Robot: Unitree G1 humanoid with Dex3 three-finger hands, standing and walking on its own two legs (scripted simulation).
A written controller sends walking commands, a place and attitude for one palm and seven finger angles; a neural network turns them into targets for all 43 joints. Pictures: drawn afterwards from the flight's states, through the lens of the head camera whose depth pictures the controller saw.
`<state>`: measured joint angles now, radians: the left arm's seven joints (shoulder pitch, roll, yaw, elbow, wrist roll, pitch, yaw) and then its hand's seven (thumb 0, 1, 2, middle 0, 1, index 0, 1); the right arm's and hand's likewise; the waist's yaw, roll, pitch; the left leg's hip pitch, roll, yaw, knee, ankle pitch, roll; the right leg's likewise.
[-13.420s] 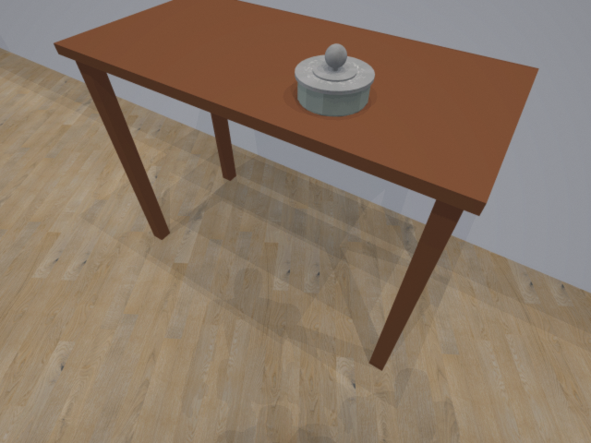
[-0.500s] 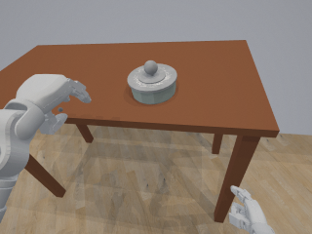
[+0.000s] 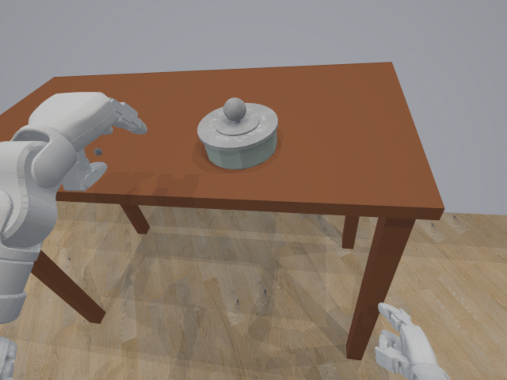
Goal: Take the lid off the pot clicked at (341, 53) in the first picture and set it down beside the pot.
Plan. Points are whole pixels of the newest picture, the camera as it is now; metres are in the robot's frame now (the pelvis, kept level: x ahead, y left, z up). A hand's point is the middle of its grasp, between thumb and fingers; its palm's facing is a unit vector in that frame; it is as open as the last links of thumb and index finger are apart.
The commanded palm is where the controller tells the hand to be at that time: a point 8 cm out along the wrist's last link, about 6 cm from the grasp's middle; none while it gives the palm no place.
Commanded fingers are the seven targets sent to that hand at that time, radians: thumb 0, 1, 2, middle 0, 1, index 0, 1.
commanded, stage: move the open hand above the knob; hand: left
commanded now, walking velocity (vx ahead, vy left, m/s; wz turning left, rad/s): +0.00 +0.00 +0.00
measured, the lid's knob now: (234, 109) +0.56 +0.10 +0.17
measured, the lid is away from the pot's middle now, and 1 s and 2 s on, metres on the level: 0.00 0.00 0.00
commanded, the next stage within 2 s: none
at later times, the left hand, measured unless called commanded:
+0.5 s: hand (135, 131) +0.38 +0.20 +0.25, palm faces -0.04 +0.00 -1.00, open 9.9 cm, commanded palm +0.35 +0.20 +0.32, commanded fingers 0.00 -0.40 1.74 -0.88 -0.08 -0.88 -0.08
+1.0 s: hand (179, 103) +0.46 +0.17 +0.25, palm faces -0.13 -0.03 -0.99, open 9.9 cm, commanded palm +0.43 +0.17 +0.32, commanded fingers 0.00 -0.40 1.74 -0.88 -0.08 -0.88 -0.08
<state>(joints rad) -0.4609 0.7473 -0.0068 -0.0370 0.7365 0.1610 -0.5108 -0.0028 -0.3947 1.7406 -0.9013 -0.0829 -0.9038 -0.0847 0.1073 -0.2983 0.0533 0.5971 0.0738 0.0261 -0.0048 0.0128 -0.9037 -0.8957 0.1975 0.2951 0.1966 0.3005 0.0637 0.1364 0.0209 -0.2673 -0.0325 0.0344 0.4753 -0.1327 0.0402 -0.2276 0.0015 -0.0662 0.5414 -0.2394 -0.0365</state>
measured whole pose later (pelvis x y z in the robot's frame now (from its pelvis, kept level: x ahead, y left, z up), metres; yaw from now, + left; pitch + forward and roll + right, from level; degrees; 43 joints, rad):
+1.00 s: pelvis +0.04 +0.01 +0.00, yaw +0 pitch +0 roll +1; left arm -0.95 0.55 -0.28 0.41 0.83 0.31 -0.53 0.00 -0.39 1.74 -0.89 -0.08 -0.90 -0.08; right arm 0.15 -0.29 0.05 0.64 0.07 0.09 0.01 0.01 -0.90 -0.90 0.20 0.29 0.20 0.30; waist 0.00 0.09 -0.01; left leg -0.28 -0.05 0.04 0.45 -0.17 0.05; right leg -0.24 -0.02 -0.05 0.52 -0.28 -0.03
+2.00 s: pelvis +0.07 +0.01 +0.01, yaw -2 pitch +4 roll +1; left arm -1.25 0.39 -0.33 0.82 0.89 0.34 -0.50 0.00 -0.39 1.74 -0.89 -0.08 -0.89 -0.08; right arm 0.25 -0.28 0.03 0.68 0.06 0.10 0.01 0.01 -0.91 -0.90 0.20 0.29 0.20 0.30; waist -0.06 0.07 -0.06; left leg -0.27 -0.05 0.07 0.38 -0.18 0.06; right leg -0.25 -0.01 -0.02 0.45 -0.28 -0.02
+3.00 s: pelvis +0.07 +0.01 +0.01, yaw -1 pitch +4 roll +1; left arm -1.20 0.36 -0.34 0.87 0.87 0.37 -0.48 0.00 -0.39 1.74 -0.89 -0.08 -0.89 -0.08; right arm 0.22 -0.27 0.04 0.69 0.06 0.10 -0.01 0.01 -0.91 -0.90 0.20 0.29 0.20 0.30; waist -0.05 0.06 -0.06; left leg -0.28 -0.05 0.06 0.40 -0.19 0.06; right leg -0.25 -0.01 -0.03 0.47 -0.28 -0.02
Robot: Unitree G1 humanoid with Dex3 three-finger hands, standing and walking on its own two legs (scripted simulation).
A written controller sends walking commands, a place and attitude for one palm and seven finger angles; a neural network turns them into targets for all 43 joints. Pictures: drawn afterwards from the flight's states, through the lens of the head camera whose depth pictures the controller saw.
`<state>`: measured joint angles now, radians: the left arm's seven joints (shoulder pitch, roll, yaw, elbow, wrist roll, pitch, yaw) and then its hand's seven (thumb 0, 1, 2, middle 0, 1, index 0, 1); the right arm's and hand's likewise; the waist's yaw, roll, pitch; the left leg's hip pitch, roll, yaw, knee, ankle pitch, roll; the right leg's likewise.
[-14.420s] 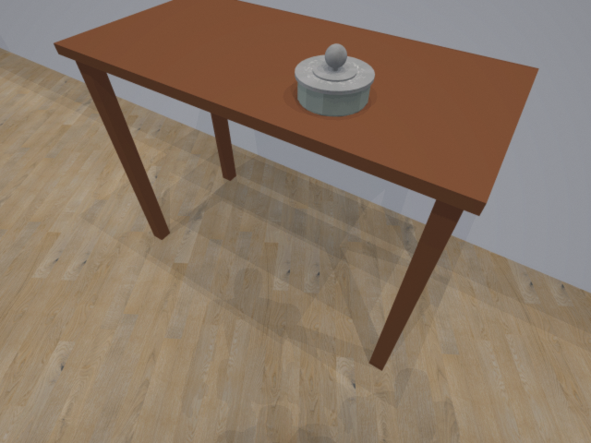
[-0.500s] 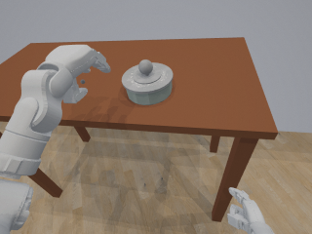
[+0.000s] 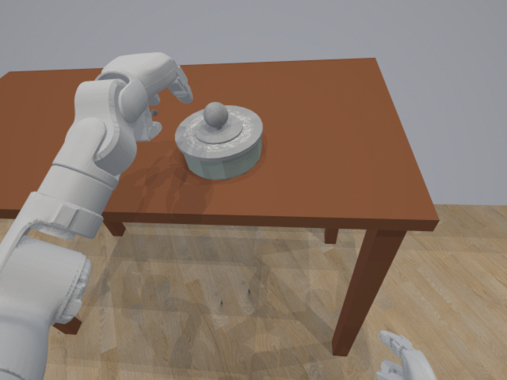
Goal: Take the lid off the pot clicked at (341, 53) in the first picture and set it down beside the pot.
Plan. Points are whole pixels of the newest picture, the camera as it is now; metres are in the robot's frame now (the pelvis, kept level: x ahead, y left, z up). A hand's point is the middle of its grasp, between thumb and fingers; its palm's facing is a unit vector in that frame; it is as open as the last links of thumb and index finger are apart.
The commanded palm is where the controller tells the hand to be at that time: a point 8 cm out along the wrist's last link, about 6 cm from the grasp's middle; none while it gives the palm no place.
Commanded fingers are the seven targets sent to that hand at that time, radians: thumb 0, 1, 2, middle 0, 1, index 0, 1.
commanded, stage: move the open hand above the knob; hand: left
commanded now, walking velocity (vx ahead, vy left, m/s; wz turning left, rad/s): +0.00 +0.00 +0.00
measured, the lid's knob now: (215, 114) +0.53 +0.09 +0.17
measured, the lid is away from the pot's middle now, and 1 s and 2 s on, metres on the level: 0.00 0.00 0.00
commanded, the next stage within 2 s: lower the open fingers around the knob in 1.32 s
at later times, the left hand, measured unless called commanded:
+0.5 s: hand (193, 85) +0.48 +0.11 +0.25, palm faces -0.20 -0.02 -0.98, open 9.9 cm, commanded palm +0.47 +0.11 +0.32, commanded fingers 0.00 -0.40 1.74 -0.88 -0.08 -0.88 -0.08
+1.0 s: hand (206, 76) +0.51 +0.09 +0.25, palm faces -0.20 -0.03 -0.98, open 9.9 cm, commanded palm +0.47 +0.11 +0.32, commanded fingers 0.00 -0.40 1.74 -0.88 -0.08 -0.88 -0.08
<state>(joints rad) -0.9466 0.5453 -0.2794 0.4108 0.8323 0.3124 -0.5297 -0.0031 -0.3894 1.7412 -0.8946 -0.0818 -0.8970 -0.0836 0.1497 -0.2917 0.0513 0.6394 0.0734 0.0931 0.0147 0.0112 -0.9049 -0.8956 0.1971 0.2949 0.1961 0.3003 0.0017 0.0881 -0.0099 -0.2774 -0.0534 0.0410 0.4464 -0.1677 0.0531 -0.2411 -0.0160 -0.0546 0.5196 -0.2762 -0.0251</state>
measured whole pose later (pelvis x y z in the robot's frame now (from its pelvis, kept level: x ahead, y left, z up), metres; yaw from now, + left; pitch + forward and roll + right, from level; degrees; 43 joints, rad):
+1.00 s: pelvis +0.03 +0.00 +0.00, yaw -2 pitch +4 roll +1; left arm -1.25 0.39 -0.33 0.82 0.89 0.34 -0.50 0.00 -0.39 1.74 -0.89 -0.08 -0.89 -0.08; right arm 0.25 -0.28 0.03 0.68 0.06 0.10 0.01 0.01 -0.91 -0.90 0.20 0.29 0.20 0.30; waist -0.06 0.07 -0.06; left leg -0.27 -0.05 0.07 0.38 -0.18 0.06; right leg -0.25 -0.01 -0.02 0.45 -0.28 -0.02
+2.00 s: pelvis +0.03 +0.01 +0.00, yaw -1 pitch +4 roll +1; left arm -1.20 0.36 -0.34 0.87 0.87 0.37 -0.48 0.00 -0.39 1.74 -0.89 -0.08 -0.89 -0.08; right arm 0.22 -0.27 0.04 0.69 0.06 0.10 -0.01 0.01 -0.91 -0.90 0.20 0.29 0.20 0.30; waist -0.05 0.06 -0.06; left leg -0.28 -0.05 0.06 0.40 -0.19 0.06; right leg -0.25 -0.01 -0.03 0.47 -0.28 -0.02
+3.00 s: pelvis +0.03 +0.00 +0.00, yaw -1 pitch +3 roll +1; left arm -1.15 0.33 -0.36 0.91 0.86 0.36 -0.46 0.00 -0.19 1.30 -0.68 -0.44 -0.69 -0.44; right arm 0.20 -0.27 0.05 0.70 0.06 0.11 -0.03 0.01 -0.91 -0.90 0.20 0.29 0.20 0.30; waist -0.06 0.05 -0.06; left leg -0.29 -0.05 0.06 0.41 -0.19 0.05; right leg -0.26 0.00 -0.03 0.48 -0.28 -0.03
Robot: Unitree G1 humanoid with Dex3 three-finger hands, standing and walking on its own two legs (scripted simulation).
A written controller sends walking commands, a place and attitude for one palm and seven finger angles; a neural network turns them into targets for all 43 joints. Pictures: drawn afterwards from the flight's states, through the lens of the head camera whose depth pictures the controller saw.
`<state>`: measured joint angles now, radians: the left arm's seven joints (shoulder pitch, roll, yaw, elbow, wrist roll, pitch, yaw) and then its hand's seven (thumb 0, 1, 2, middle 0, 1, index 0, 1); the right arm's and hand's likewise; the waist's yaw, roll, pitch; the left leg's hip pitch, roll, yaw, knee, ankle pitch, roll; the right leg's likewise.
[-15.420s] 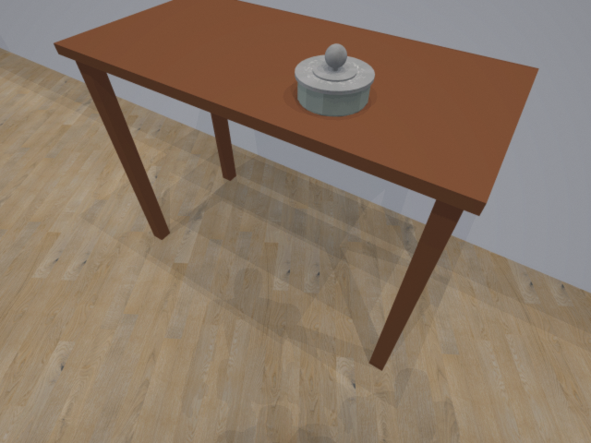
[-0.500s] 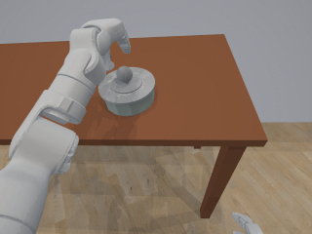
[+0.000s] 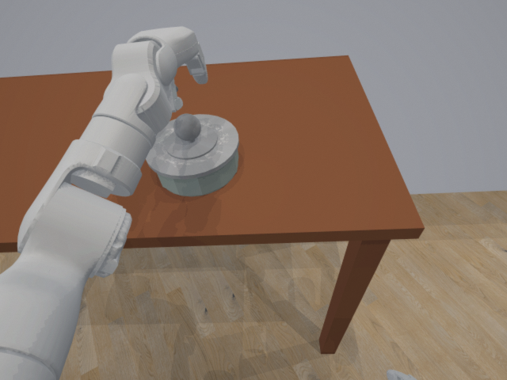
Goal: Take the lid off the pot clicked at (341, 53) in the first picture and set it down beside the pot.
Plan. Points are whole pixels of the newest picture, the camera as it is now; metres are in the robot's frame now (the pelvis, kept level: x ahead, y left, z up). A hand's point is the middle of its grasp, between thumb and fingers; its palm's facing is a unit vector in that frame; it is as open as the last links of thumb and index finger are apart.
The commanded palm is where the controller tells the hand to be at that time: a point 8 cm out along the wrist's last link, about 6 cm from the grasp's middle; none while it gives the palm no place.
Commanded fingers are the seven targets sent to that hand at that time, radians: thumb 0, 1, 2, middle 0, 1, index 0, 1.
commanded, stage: move the open hand above the knob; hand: left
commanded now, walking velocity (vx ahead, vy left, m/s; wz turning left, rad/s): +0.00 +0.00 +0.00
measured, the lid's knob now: (187, 127) +0.49 +0.11 +0.16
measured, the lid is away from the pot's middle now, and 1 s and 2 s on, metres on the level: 0.00 0.00 0.00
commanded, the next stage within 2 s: lower the open fingers around the knob in 0.32 s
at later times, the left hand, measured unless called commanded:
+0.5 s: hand (165, 93) +0.45 +0.11 +0.25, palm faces -0.21 -0.04 -0.98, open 9.9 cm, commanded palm +0.43 +0.12 +0.30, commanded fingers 0.00 -0.40 1.74 -0.88 -0.08 -0.88 -0.08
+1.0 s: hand (173, 115) +0.46 +0.11 +0.21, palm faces -0.29 -0.08 -0.96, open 9.9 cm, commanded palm +0.43 +0.12 +0.27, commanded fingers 0.00 -0.40 1.74 -0.88 -0.08 -0.88 -0.08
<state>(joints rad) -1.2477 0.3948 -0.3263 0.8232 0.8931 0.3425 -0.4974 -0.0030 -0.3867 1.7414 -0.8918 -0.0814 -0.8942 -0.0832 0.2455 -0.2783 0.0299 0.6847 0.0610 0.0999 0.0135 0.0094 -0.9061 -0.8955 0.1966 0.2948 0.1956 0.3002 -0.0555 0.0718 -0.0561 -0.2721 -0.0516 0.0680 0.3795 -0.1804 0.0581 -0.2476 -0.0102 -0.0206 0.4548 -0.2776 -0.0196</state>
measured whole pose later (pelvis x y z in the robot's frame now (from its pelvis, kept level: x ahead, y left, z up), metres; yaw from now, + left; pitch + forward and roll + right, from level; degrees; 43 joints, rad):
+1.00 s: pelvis +0.00 +0.00 +0.00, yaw +0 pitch +4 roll +1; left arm -1.20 0.36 -0.34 0.87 0.87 0.37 -0.48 0.00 -0.39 1.74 -0.89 -0.08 -0.89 -0.08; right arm 0.22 -0.27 0.04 0.69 0.06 0.10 -0.01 0.01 -0.91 -0.90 0.20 0.29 0.20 0.30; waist -0.05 0.06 -0.06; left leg -0.28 -0.05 0.06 0.40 -0.19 0.06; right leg -0.25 -0.01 -0.03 0.47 -0.28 -0.02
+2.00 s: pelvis -0.01 -0.01 +0.00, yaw +0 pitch +3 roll +1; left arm -1.15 0.33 -0.36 0.91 0.86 0.36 -0.46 0.00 -0.19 1.30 -0.68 -0.44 -0.69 -0.44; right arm 0.20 -0.27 0.05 0.70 0.06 0.11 -0.03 0.01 -0.91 -0.90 0.20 0.29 0.20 0.30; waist -0.06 0.05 -0.06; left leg -0.29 -0.05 0.06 0.41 -0.19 0.05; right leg -0.26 0.00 -0.03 0.48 -0.28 -0.03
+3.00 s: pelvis +0.00 +0.00 +0.00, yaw +0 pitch +4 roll +1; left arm -1.15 0.35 -0.33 0.91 0.87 0.35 -0.47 0.00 0.28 0.74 -0.71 -0.97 -0.66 -0.93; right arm 0.20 -0.27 0.05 0.69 0.06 0.12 -0.04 0.01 -0.90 -0.90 0.20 0.30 0.20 0.30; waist -0.07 0.05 -0.07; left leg -0.29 -0.04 0.06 0.42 -0.20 0.05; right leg -0.26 0.00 -0.02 0.47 -0.28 -0.02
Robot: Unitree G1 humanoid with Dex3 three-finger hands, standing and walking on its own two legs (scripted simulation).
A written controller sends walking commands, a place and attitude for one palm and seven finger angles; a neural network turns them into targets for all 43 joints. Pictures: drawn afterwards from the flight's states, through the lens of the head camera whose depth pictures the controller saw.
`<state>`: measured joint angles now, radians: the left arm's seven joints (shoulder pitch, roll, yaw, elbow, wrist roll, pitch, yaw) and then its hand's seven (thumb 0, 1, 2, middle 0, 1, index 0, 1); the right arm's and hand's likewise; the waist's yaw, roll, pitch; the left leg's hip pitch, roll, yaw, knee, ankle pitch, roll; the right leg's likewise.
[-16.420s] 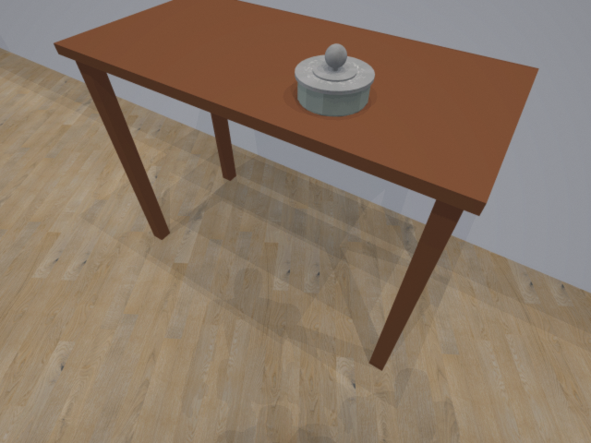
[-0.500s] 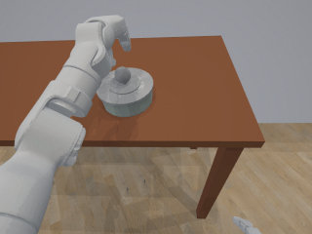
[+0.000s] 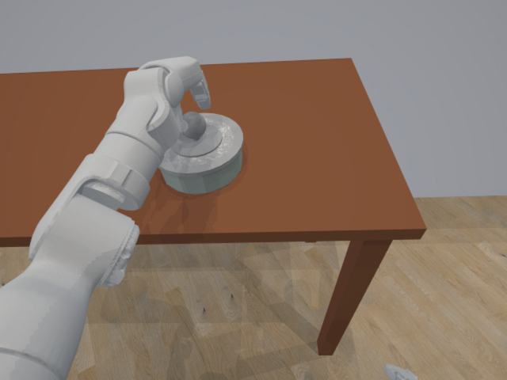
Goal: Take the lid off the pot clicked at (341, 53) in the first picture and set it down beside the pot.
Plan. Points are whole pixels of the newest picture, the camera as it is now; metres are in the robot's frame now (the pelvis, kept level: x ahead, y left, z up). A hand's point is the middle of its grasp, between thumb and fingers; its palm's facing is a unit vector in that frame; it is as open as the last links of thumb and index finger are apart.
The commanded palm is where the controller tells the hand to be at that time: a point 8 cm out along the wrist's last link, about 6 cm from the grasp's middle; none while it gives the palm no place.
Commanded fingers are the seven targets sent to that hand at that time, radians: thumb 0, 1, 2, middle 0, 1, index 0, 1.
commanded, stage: lower the open fingers around the knob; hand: left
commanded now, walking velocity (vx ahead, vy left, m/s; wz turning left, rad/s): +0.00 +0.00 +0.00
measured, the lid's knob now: (192, 125) +0.49 +0.10 +0.16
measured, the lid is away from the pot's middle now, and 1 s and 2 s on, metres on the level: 0.00 0.00 0.00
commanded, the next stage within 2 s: close the fingers and squeeze the knob in 0.68 s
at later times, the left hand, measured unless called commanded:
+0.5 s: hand (186, 130) +0.46 +0.10 +0.18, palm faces -0.33 -0.07 -0.94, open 10.1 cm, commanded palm +0.44 +0.11 +0.24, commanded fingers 0.00 -0.40 1.74 -0.88 -0.08 -0.88 -0.08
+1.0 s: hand (187, 130) +0.45 +0.10 +0.18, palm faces -0.33 -0.07 -0.94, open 10.0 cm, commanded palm +0.44 +0.11 +0.24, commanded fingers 0.00 -0.06 1.10 -0.58 -0.73 -0.58 -0.73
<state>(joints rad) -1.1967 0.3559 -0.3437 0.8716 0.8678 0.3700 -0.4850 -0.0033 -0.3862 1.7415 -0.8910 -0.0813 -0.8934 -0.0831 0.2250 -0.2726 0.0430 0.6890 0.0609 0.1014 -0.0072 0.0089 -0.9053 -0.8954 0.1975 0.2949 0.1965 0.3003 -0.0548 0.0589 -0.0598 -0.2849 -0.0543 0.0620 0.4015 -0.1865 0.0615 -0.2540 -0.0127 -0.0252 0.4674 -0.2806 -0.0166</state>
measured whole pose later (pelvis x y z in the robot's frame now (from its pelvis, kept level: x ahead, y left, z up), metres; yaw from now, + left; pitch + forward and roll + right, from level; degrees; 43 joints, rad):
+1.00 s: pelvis +0.00 -0.01 +0.00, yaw +0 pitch +3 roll +1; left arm -1.15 0.33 -0.36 0.91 0.86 0.36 -0.46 0.00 -0.19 1.30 -0.68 -0.44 -0.69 -0.44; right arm 0.20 -0.27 0.05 0.70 0.06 0.11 -0.03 0.01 -0.91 -0.90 0.20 0.29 0.20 0.30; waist -0.06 0.05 -0.06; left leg -0.29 -0.05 0.06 0.41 -0.19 0.05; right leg -0.26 0.00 -0.03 0.48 -0.28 -0.03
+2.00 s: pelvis +0.00 -0.01 +0.00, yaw +0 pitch +4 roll +1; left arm -1.15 0.35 -0.33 0.91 0.87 0.35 -0.47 0.00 0.28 0.74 -0.71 -0.97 -0.66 -0.93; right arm 0.20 -0.27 0.05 0.69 0.06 0.12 -0.04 0.01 -0.90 -0.90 0.20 0.30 0.20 0.30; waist -0.07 0.05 -0.07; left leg -0.29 -0.04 0.06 0.42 -0.20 0.05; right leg -0.26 0.00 -0.02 0.47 -0.28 -0.02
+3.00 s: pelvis -0.01 -0.01 +0.00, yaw +0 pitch +3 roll +1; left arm -1.17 0.37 -0.38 0.86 0.85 0.37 -0.51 -0.01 0.30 0.74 -0.71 -0.96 -0.64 -0.93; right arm 0.18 -0.27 0.05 0.71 0.06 0.07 -0.04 0.01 -0.90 -0.90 0.20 0.30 0.20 0.30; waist -0.04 0.06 -0.06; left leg -0.28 -0.05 0.05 0.41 -0.18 0.05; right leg -0.24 0.00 -0.03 0.47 -0.28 -0.03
